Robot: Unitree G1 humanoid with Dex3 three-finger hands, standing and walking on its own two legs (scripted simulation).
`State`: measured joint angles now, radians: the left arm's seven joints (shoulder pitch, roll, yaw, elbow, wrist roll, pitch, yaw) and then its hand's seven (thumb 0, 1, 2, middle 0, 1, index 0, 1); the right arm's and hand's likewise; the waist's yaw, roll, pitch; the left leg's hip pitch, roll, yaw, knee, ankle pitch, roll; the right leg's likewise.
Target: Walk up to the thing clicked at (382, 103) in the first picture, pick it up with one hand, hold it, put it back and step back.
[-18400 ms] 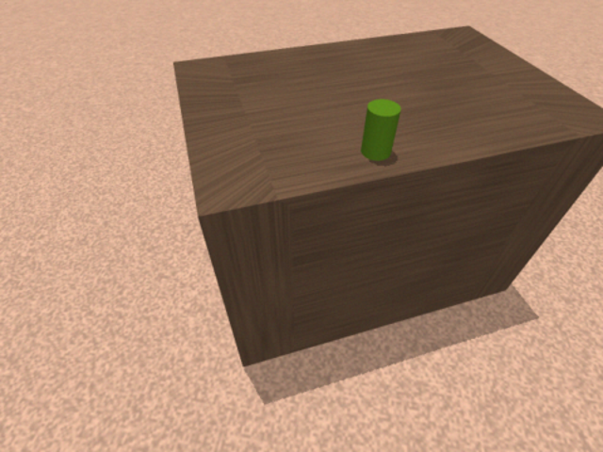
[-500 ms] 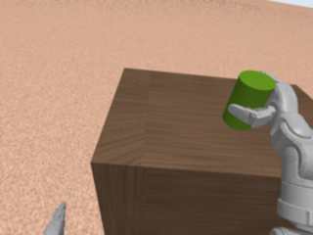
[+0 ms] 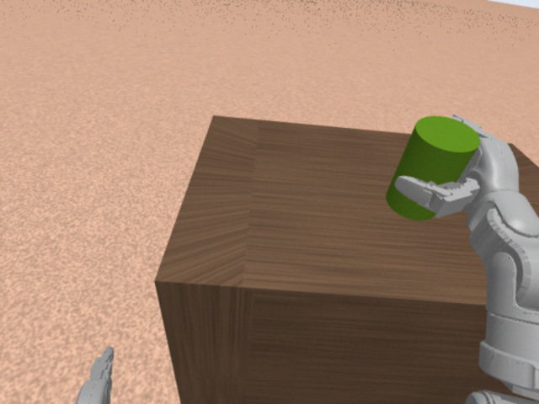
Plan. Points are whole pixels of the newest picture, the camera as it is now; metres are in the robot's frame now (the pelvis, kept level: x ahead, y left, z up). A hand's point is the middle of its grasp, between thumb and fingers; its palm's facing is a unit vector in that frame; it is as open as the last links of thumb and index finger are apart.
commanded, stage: crouch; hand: right
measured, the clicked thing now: (427, 170) +0.33 -0.16 +0.27
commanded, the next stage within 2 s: lower in 0.98 s
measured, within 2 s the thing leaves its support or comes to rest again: neither
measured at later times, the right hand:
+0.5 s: hand (407, 198) +0.37 -0.18 +0.19, palm faces +0.17 +0.98 +0.00, open 10.1 cm
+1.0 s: hand (396, 201) +0.42 -0.19 +0.15, palm faces +0.17 +0.99 +0.00, open 10.1 cm
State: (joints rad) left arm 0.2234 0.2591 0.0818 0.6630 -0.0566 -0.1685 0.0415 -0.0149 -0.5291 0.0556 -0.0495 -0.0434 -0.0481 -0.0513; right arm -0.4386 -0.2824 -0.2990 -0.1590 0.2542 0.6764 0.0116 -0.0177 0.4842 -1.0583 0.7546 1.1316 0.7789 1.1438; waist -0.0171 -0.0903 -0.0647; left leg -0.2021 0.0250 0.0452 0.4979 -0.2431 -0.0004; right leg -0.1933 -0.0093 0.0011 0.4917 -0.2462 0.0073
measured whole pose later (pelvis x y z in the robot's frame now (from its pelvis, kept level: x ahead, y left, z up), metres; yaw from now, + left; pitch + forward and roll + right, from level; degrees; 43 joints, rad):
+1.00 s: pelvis +0.00 +0.00 +0.00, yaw +2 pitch +1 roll +0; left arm 0.22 0.22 0.08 0.69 -0.02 -0.20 0.07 -0.01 -0.52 0.06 -0.06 -0.04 -0.06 -0.05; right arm -0.53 -0.30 -0.29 0.50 0.17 0.11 0.02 -0.02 0.50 -1.08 0.75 1.14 0.78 1.15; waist 0.03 -0.03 -0.03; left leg -0.30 0.01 0.02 0.52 -0.24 0.00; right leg -0.29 -0.02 -0.02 0.53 -0.26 0.01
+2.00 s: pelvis +0.01 -0.01 -0.02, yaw +2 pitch +8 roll +1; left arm 0.24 0.22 0.06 0.53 -0.01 -0.11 0.06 -0.01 -0.54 0.07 -0.06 -0.04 -0.05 -0.05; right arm -0.54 -0.32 -0.31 0.83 0.15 -0.29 0.06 -0.02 0.51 -1.10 0.75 1.15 0.78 1.16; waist 0.08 0.00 -0.06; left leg -0.50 0.00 0.02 0.64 -0.29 -0.01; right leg -0.50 -0.03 -0.02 0.69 -0.33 0.00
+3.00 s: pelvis -0.01 -0.01 -0.04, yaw +2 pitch +12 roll +1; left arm 0.32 0.23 0.06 0.35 0.00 -0.08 0.05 -0.01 -0.52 0.06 -0.06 -0.05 -0.06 -0.05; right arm -0.57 -0.35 -0.36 0.89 0.14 -0.35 0.08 -0.02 0.46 -0.41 0.81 0.63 0.82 0.64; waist 0.10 0.01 -0.09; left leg -0.66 0.00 0.02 0.81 -0.34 -0.01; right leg -0.66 -0.04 -0.02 0.85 -0.39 0.00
